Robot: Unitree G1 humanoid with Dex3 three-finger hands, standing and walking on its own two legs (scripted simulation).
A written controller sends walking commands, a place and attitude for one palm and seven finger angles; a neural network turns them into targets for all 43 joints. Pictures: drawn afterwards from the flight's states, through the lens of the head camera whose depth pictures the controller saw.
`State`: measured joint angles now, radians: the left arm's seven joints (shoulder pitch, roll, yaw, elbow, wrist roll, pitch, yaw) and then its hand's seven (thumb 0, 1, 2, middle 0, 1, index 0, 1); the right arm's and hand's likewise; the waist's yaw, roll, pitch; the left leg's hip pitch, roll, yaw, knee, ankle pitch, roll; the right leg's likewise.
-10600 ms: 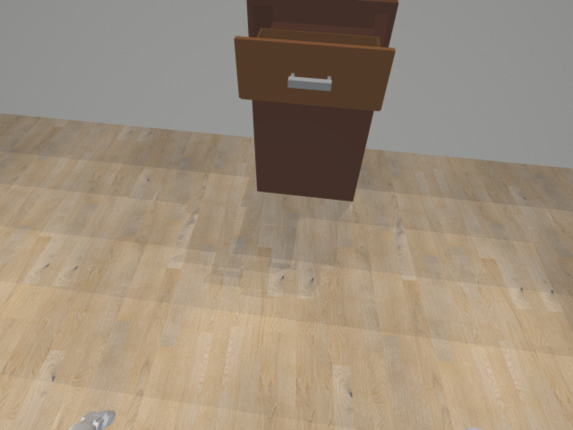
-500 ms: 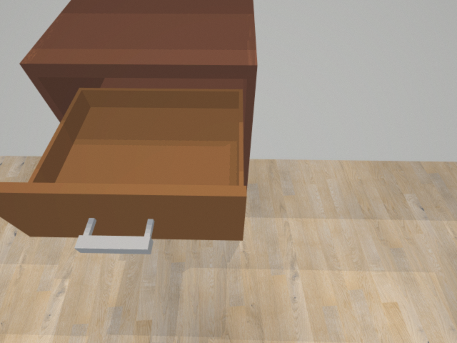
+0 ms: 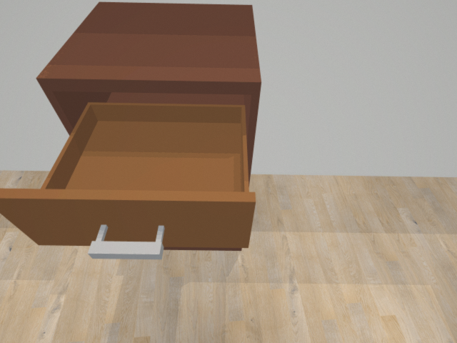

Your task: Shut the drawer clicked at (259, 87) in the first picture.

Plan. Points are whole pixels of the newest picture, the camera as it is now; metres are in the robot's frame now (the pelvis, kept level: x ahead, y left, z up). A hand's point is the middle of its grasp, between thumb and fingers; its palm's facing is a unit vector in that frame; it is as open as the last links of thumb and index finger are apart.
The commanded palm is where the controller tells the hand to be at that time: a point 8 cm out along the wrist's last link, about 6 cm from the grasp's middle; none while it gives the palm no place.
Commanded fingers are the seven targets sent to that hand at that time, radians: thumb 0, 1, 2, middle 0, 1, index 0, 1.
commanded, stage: look again from close up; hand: left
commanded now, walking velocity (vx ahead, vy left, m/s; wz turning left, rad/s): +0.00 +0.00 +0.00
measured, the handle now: (129, 240) +0.29 +0.20 +0.00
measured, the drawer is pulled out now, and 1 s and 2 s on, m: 0.29 0.29 0.29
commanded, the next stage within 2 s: raise the hand and make a fist in 0.54 s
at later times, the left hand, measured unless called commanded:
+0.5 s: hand out of the picture +0.04 +0.18 -0.17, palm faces +0.02 -0.97 -0.23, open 7.3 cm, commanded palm none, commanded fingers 0.00 0.90 0.90 -0.20 -0.30 -0.20 -0.30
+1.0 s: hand out of the picture +0.12 +0.16 -0.05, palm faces +0.16 -0.99 -0.02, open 6.5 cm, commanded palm +0.09 +0.23 -0.03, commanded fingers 0.00 0.90 0.90 -0.58 -0.71 -0.58 -0.71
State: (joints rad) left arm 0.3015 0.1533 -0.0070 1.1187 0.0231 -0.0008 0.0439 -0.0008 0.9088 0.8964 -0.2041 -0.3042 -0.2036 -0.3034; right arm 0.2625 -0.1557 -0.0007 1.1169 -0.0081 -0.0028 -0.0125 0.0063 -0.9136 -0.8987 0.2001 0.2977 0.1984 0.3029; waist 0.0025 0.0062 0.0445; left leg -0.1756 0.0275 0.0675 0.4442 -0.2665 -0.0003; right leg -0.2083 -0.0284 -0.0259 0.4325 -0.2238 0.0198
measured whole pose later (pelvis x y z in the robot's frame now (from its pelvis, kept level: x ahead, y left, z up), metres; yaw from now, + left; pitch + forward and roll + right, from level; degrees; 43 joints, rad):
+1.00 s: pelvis -0.02 -0.02 -0.05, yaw +2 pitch +8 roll +1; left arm 0.61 0.14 0.12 0.11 -0.19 -0.51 -0.20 0.00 0.91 0.90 -0.40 -0.52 -0.35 -0.49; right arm 0.17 -0.25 -0.07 0.58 0.00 -0.31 0.00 0.01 -0.90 -0.90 0.20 0.30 0.20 0.30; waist 0.02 -0.05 -0.11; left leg -0.60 0.04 0.02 0.90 -0.45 -0.03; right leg -0.63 -0.03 -0.06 0.92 -0.43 -0.02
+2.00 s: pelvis +0.00 +0.00 -0.05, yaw +3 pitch +5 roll -2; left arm 0.86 0.20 0.04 -0.59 -0.19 -0.18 -0.16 0.01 0.90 0.90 -1.36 -1.55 -1.36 -1.55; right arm 0.24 -0.19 0.04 0.46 0.05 -0.27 -0.02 0.02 -0.90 -0.90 0.20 0.30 0.20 0.30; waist 0.05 0.05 -0.14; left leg -0.50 0.03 -0.01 0.92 -0.50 0.00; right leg -0.49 -0.04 -0.08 0.87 -0.45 0.01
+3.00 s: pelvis +0.00 -0.01 -0.04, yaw +4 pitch +4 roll -1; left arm 0.70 0.17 0.08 -0.40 -0.21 -0.21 -0.20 0.01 0.90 0.90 -1.40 -1.60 -1.40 -1.60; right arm 0.24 -0.22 0.03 0.56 0.04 -0.37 -0.04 0.02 -0.90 -0.90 0.20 0.30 0.20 0.30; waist 0.04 0.04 -0.08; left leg -0.46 0.03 -0.01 0.84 -0.45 -0.01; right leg -0.45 -0.04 -0.08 0.81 -0.42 0.01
